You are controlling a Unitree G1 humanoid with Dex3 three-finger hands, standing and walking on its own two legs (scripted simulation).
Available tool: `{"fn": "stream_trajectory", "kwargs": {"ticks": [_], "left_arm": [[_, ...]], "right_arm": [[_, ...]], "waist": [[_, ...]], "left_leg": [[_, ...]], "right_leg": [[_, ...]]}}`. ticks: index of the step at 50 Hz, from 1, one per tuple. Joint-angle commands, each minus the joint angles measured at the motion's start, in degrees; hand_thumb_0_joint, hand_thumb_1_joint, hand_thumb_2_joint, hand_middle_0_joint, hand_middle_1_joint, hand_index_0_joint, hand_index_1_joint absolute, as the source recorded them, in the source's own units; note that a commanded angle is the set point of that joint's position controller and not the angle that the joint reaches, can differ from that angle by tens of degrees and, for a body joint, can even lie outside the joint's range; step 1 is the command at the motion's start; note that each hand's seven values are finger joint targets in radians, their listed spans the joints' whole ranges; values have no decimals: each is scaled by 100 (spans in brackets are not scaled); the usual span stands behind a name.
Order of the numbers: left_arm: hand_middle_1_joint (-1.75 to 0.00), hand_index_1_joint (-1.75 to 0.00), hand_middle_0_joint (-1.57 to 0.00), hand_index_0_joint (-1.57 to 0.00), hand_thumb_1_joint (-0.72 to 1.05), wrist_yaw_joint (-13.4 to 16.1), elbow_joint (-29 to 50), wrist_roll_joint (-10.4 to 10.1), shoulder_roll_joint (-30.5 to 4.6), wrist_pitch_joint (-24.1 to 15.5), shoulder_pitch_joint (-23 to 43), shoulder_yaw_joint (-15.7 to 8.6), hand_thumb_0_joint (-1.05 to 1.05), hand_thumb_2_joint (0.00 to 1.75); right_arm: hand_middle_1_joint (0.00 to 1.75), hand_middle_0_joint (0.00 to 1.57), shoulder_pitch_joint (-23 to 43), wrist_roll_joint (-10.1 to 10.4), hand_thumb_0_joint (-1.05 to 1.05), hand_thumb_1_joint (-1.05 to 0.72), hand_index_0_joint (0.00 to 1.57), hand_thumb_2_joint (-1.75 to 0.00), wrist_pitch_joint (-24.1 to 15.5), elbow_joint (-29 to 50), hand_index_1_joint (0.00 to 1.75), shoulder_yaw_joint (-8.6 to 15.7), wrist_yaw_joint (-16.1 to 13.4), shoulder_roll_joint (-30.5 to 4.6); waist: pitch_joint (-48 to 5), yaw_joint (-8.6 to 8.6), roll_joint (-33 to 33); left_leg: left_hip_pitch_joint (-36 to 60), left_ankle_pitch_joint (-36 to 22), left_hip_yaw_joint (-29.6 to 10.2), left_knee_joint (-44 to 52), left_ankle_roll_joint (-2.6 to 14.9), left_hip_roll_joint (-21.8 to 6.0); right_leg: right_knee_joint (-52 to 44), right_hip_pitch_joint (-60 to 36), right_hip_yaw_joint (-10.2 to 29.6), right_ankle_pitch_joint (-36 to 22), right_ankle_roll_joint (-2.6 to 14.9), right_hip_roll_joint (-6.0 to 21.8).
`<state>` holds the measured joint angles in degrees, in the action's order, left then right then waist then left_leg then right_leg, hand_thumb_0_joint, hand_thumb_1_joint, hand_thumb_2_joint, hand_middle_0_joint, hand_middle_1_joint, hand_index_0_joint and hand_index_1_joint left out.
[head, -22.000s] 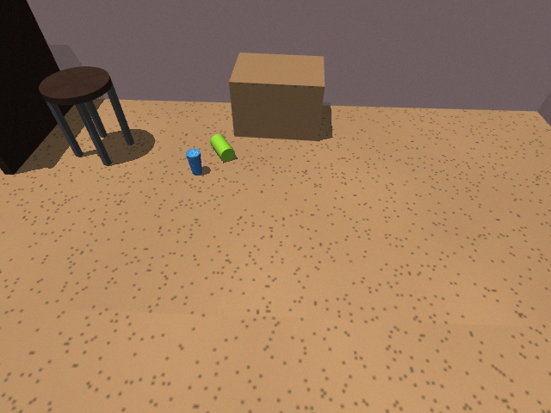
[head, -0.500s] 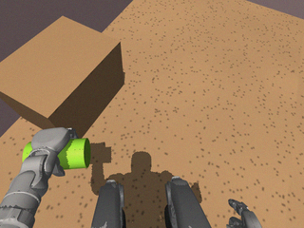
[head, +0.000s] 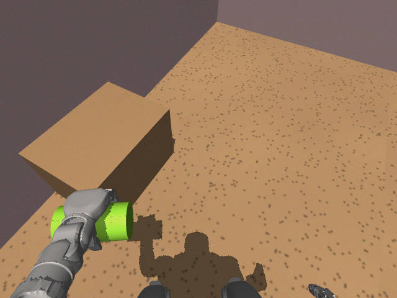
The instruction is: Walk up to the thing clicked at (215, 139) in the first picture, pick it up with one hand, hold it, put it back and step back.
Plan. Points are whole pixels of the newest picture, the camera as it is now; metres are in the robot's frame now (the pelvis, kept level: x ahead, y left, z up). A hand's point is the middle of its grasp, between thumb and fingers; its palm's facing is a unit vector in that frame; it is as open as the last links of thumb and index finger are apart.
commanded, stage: lift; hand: left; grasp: from above
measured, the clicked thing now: (95, 222) +0.32 +0.23 -0.10
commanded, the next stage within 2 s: hold in 0.18 s
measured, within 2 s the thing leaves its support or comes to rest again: neither
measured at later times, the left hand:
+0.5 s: hand (86, 212) +0.32 +0.23 -0.03, palm faces -0.46 -0.05 -0.89, open 11.2 cm
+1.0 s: hand (86, 208) +0.31 +0.22 -0.01, palm faces -0.47 -0.05 -0.88, open 11.2 cm
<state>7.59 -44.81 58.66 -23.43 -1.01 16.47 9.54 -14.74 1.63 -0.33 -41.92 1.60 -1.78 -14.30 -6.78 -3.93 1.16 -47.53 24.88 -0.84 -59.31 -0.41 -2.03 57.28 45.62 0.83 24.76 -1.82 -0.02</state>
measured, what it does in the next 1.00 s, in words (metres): rises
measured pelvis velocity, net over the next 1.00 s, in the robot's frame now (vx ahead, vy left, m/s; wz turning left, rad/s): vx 0.02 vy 0.00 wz -0.01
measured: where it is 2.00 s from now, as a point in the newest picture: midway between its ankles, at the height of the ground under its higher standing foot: outside the picture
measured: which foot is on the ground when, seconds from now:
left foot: down 0.00-1.00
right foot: down 0.00-1.00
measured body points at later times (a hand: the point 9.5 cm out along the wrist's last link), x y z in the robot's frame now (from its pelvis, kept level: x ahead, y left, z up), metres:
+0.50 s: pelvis +0.02 +0.00 +0.04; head +0.05 +0.00 +0.49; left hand +0.34 +0.23 +0.02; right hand +0.12 -0.26 -0.08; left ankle +0.04 +0.12 -0.67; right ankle +0.03 -0.14 -0.67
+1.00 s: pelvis +0.02 +0.00 +0.05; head +0.05 -0.01 +0.50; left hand +0.34 +0.22 +0.04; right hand +0.14 -0.27 -0.06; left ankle +0.04 +0.12 -0.67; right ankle +0.03 -0.14 -0.67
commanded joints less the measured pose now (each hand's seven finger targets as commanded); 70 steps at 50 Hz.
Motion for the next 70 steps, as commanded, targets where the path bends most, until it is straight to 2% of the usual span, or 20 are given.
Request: {"fn": "stream_trajectory", "kwargs": {"ticks": [1, 7, 10, 14, 17, 20, 26, 29, 31, 34, 42, 44, 45, 46, 50, 51, 54, 58, 68, 70], "left_arm": [[-71, -76, -113, -109, 71, 187, 960, -29, -1195, 46, 1510, -553, 0, 108], [-71, -76, -113, -108, 69, 95, 1329, -4, -1197, -56, 1680, -492, 0, 109], [-72, -77, -112, -108, 69, 167, 1461, -19, -1340, -89, 1744, -656, 0, 110], [-74, -79, -112, -108, 70, 209, 1531, 27, -1177, -71, 1828, -475, 0, 109], [-75, -79, -112, -108, 71, 232, 1515, 53, -1262, -19, 1883, -530, 0, 110], [-74, -77, -111, -108, 71, 129, 1508, 11, -1205, -28, 2001, -426, 0, 107], [-75, -78, -111, -109, 72, -157, 1419, -66, -1091, -46, 1799, -347, 0, 108], [-73, -76, -111, -109, 72, -291, 1440, -102, -1206, -98, 1702, -427, 0, 106], [-74, -76, -110, -108, 72, -375, 1529, -96, -1109, -132, 1747, -337, 0, 104], [-71, -75, -112, -108, 71, -423, 1688, -42, -1264, -178, 1665, -483, 0, 107], [-72, -76, -111, -108, 69, -296, 1934, 5, -1358, -160, 1749, -617, 0, 109], [-74, -78, -111, -107, 70, -282, 2011, 10, -1250, -128, 1831, -513, 0, 110], [-74, -78, -111, -108, 71, -280, 2030, 10, -1359, -108, 1831, -593, 0, 110], [-74, -78, -111, -108, 70, -287, 1994, -5, -1282, -86, 1800, -535, 0, 111], [-73, -77, -109, -106, 69, -406, 2009, -21, -1231, -60, 1775, -467, 0, 108], [-72, -76, -109, -106, 68, -449, 2045, -36, -1298, -63, 1705, -521, 0, 107], [-73, -77, -108, -105, 68, -570, 2050, -107, -1201, -95, 1735, -415, 0, 108], [-72, -76, -109, -106, 68, -668, 2076, -117, -1261, -138, 1624, -492, 0, 107], [-73, -76, -110, -108, 70, -648, 2266, -112, -1416, -192, 1821, -625, 0, 107], [-75, -78, -111, -108, 70, -634, 2207, -115, -1294, -188, 1733, -546, 0, 109]], "right_arm": [[30, 20, -76, 0, 0, -90, 20, -90, -165, 622, 30, 319, -60, -822], [30, 20, -39, 11, 0, -90, 20, -90, -138, 724, 30, 323, -75, -816], [30, 20, -36, -6, 0, -90, 20, -90, -142, 689, 30, 348, -93, -843], [30, 20, -7, 5, 0, -90, 20, -90, -131, 669, 30, 350, -97, -850], [30, 20, 36, 7, 0, -90, 20, -90, -118, 648, 30, 374, -98, -879], [30, 20, 113, 23, 0, -89, 20, -90, -135, 634, 30, 377, -97, -874], [30, 20, 199, 52, 0, -89, 20, -90, -98, 708, 30, 346, -102, -841], [30, 20, 274, 60, 0, -89, 20, -90, -77, 785, 30, 356, -93, -863], [30, 20, 282, 75, 0, -89, 20, -90, -69, 816, 30, 333, -102, -837], [30, 20, 309, 76, 0, -89, 20, -90, -35, 866, 30, 358, -116, -868], [30, 20, 369, 72, 0, -89, 20, -90, -13, 897, 30, 339, -125, -859], [30, 20, 365, 75, 0, -89, 20, -90, -7, 882, 30, 341, -121, -864], [30, 20, 413, 80, 0, -89, 20, -90, -5, 897, 30, 357, -125, -876], [30, 20, 396, 74, 0, -89, 20, -90, 3, 890, 30, 352, -121, -878], [30, 20, 424, 82, 0, -89, 20, -90, 6, 894, 30, 348, -131, -858], [30, 20, 479, 86, 0, -89, 20, -90, 7, 913, 30, 352, -138, -850], [30, 20, 518, 102, 0, -89, 20, -90, 15, 965, 30, 326, -140, -844], [30, 20, 568, 119, 0, -89, 20, -90, 22, 1022, 30, 320, -144, -852], [30, 20, 699, 136, 0, -90, 20, -90, 41, 1078, 30, 288, -180, -832], [30, 20, 714, 119, 0, -90, 20, -90, 41, 1076, 30, 277, -176, -818]], "waist": [[-1549, 92, 313], [-1551, 126, 315], [-1626, 120, 347], [-1512, 58, 272], [-1472, 112, 346], [-1353, 109, 395], [-1280, 160, 100], [-1160, 234, 203], [-1127, 172, 93], [-1291, 262, 201], [-1284, 265, 201], [-1296, 218, 229], [-1307, 304, 248], [-1254, 231, 232], [-1189, 240, 185], [-1208, 321, 153], [-1051, 267, 180], [-1046, 321, 206], [-1006, 366, 171], [-927, 328, 130]], "left_leg": [[1752, -1095, 43, 1253, 37, 266], [2248, -1319, 50, 1647, 37, 259], [2480, -1506, 54, 1752, 17, 243], [2700, -1593, 75, 1903, 20, 248], [2868, -1672, 91, 2033, 7, 248], [2974, -1614, 65, 2197, -22, 242], [3068, -1923, 118, 2302, 31, 282], [3111, -1849, 150, 2411, 22, 286], [3082, -1895, 140, 2433, 39, 287], [3281, -2197, 164, 2437, 31, 285], [3369, -2179, 212, 2522, 55, 314], [3441, -2213, 209, 2531, 50, 298], [3439, -2202, 201, 2574, 45, 296], [3471, -2140, 204, 2607, 43, 290], [3492, -2105, 196, 2684, 60, 286], [3487, -2143, 213, 2688, 72, 296], [3491, -1989, 206, 2790, 71, 285], [3558, -2030, 182, 2874, 57, 262], [3663, -1961, 215, 2994, 94, 291], [3691, -1869, 207, 3027, 93, 294]], "right_leg": [[-1270, -984, -86, -1091, 217, -201], [-1612, -1360, -86, -1259, 231, -188], [-1712, -1475, -82, -1408, 233, -185], [-1876, -1583, -78, -1497, 226, -177], [-1998, -1666, -82, -1543, 234, -173], [-2103, -1785, -114, -1447, 237, -190], [-2303, -2116, -40, -1783, 209, -182], [-2390, -2179, -58, -1675, 225, -185], [-2396, -2217, -34, -1732, 219, -197], [-2390, -2301, -38, -1960, 238, -199], [-2507, -2454, -1, -2008, 213, -157], [-2518, -2444, -3, -2017, 215, -165], [-2543, -2493, -23, -2000, 214, -174], [-2575, -2474, -20, -1945, 212, -172], [-2637, -2553, -21, -1913, 210, -174], [-2653, -2602, -16, -1967, 209, -167], [-2733, -2595, -18, -1809, 213, -174], [-2756, -2653, -49, -1786, 238, -192], [-2925, -2780, -10, -1766, 221, -168], [-2979, -2763, -8, -1674, 212, -159]]}}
